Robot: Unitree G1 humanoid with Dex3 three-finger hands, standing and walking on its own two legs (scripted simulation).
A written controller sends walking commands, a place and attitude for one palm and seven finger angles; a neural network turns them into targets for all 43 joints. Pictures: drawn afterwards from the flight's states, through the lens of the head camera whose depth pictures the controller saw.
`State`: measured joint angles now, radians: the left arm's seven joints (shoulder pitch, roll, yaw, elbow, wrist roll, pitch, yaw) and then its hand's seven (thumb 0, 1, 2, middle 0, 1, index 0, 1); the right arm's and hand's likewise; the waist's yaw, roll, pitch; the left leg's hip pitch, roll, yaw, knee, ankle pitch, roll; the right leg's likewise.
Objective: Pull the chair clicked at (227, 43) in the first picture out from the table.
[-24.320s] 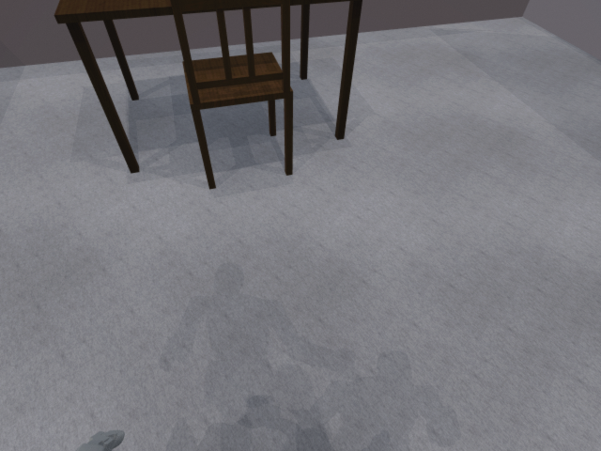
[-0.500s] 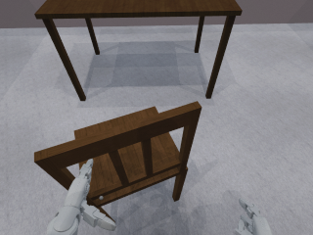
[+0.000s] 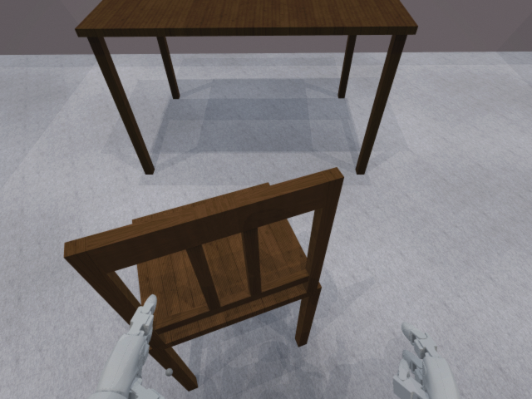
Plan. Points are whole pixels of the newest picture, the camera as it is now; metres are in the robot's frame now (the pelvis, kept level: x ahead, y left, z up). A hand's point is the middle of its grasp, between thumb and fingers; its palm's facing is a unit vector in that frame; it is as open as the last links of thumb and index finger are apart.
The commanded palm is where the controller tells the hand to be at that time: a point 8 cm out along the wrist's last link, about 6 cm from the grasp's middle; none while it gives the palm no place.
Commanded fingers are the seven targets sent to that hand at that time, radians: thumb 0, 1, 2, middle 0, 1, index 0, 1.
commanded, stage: draw the hand back to the body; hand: left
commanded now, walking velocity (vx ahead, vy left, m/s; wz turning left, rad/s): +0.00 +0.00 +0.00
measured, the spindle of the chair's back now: (204, 278) +0.34 +0.13 -0.06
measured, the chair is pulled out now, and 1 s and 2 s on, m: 0.72 0.71 0.71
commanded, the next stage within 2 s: step back with the hand held close in 1.64 s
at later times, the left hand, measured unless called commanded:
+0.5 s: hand (133, 351) +0.18 +0.17 +0.07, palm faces +0.01 -0.99 -0.10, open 17.4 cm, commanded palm +0.15 +0.23 +0.09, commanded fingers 0.00 -0.44 0.25 -0.01 -0.02 -0.01 -0.02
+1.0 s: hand (75, 333) +0.18 +0.22 +0.11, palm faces +0.22 -0.87 -0.44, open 11.5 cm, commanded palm +0.15 +0.27 +0.18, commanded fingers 0.00 0.47 0.69 -0.14 -0.21 -0.14 -0.21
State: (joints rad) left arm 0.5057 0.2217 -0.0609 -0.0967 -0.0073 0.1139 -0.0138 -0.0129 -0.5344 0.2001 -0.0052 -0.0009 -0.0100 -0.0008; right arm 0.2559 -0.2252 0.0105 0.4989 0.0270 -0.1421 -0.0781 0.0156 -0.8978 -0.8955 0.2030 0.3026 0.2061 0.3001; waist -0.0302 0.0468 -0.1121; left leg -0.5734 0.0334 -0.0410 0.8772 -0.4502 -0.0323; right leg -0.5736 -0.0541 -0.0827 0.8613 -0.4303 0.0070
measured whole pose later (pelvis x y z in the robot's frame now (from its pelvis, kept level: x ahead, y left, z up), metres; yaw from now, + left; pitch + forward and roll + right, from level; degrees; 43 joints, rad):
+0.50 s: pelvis -0.01 +0.00 -0.01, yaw +0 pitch +9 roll -1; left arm 0.59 0.23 0.11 -0.28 -0.25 -0.28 -0.17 -0.02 -0.54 0.20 0.00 0.00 -0.03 -0.01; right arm 0.22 -0.19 -0.01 0.60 0.06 -0.24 -0.07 0.02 -0.90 -0.90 0.20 0.30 0.21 0.30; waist 0.00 0.07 -0.10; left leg -0.64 0.04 -0.06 0.98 -0.49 -0.04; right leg -0.63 -0.04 -0.10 0.95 -0.47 0.00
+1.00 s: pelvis +0.02 -0.01 +0.04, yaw +0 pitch -2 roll +0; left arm 0.63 0.37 0.13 -0.38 -0.05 0.03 0.12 -0.01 0.13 0.52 -0.10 -0.14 -0.38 -0.28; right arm 0.19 -0.21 0.04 0.60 0.02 -0.19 -0.13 0.02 -0.90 -0.90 0.20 0.30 0.20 0.30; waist 0.05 0.07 0.02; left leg -0.18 0.05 -0.02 0.56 -0.34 -0.04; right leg -0.19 -0.03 -0.08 0.55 -0.33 0.00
